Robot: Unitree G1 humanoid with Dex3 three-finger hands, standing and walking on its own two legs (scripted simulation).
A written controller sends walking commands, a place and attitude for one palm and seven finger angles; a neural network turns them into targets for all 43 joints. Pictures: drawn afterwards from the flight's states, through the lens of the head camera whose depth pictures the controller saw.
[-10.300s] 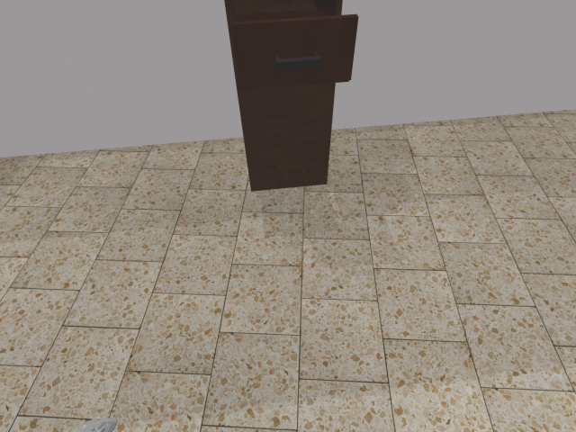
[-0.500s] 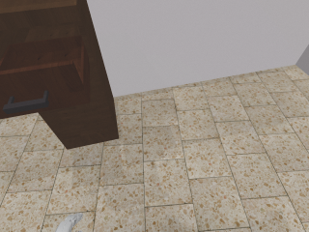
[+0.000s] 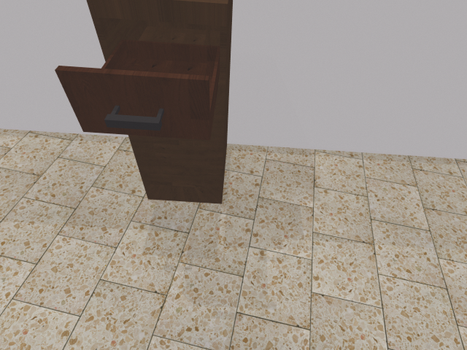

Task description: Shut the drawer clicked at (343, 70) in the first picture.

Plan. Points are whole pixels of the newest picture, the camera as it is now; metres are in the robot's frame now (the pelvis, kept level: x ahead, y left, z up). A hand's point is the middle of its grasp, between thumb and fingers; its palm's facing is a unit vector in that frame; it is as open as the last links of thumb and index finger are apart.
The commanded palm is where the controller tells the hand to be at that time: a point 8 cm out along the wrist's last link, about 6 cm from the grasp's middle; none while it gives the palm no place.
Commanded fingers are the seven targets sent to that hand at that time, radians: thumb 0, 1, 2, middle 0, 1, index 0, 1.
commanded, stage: take the last steps up to it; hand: left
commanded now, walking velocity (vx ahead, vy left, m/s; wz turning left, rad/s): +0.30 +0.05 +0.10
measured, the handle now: (136, 116) +0.58 +0.30 +0.04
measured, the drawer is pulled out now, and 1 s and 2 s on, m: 0.29 0.29 0.29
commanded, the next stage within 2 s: come to a stop and stand still in 0.86 s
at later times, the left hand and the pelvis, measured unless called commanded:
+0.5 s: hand (162, 303) +0.23 +0.17 -0.15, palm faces -0.02 -0.98 -0.20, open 7.3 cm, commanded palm none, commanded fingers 0.00 0.90 0.90 -0.20 -0.30 -0.20 -0.30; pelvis +0.12 -0.01 +0.00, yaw +1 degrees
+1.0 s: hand (168, 329) +0.18 +0.14 -0.15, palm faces +0.18 -0.97 -0.18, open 7.3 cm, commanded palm none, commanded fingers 0.00 0.90 0.90 -0.20 -0.30 -0.20 -0.30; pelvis +0.25 -0.01 +0.02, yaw +3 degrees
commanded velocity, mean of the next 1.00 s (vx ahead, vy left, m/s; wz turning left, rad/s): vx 0.21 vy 0.03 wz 0.03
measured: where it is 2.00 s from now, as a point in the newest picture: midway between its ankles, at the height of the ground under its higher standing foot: outside the picture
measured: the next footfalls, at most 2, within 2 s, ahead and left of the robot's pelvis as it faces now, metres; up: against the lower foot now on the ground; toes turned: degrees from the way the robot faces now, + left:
right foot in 0.52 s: +0.27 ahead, -0.11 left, +0.00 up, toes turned -5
left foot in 1.06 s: +0.35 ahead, +0.13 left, +0.00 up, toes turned +8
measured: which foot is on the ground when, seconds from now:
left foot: down 0.00-0.54, up 0.56-1.00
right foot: up 0.00-0.50, down 0.52-1.00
